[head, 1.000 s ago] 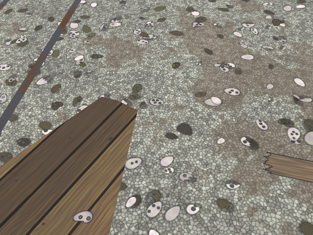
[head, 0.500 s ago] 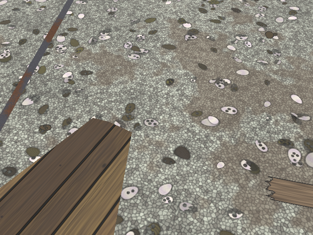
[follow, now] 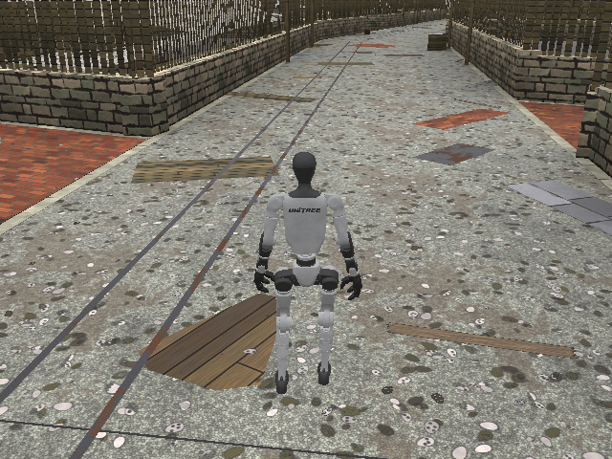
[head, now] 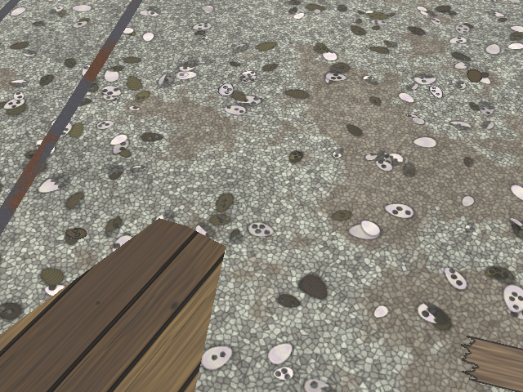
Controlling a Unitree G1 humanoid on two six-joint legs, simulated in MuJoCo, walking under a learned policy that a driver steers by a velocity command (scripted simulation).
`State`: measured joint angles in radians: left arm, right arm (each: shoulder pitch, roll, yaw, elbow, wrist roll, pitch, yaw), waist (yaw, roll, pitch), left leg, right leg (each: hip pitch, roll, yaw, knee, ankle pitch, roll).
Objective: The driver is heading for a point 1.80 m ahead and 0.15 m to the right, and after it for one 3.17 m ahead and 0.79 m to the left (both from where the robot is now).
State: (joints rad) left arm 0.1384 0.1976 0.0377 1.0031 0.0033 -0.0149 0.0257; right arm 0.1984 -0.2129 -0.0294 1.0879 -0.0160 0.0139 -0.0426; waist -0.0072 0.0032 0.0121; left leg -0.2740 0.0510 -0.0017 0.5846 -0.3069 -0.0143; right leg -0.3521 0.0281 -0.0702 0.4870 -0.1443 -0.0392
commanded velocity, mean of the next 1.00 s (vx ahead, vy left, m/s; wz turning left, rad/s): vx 0.02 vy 0.00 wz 0.00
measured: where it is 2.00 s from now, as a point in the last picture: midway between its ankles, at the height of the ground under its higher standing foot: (280, 366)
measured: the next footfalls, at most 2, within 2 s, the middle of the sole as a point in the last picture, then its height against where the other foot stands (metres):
left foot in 1.70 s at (227, 378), level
